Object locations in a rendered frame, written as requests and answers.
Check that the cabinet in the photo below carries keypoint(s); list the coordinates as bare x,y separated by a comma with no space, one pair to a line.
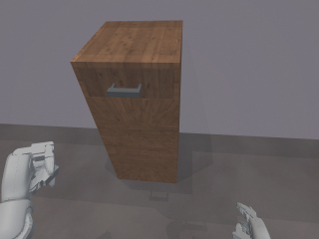
140,135

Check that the drawer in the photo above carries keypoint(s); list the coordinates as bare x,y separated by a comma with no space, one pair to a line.
157,83

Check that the left robot hand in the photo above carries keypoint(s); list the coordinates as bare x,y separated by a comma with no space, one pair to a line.
21,165

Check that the right robot hand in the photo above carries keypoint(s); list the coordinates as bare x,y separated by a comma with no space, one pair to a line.
255,229

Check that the handle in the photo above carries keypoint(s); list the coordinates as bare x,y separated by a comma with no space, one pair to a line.
124,92

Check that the left robot forearm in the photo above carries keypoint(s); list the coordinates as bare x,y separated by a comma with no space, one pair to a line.
16,221

